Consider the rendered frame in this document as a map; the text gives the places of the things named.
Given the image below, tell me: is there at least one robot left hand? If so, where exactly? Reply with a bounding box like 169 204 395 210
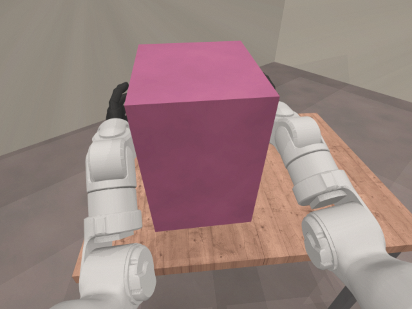
106 82 129 122

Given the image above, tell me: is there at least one left robot upper arm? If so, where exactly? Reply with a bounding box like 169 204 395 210
50 243 156 309

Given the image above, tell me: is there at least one right robot upper arm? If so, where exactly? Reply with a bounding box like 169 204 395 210
301 201 412 309

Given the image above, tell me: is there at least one right robot forearm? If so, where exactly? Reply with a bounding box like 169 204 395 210
269 101 386 248

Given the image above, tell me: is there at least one left robot forearm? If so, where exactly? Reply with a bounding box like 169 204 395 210
79 118 142 292

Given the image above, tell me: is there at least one carton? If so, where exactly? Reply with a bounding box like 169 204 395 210
124 41 280 232

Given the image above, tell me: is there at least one table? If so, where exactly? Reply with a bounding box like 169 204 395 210
72 113 412 309

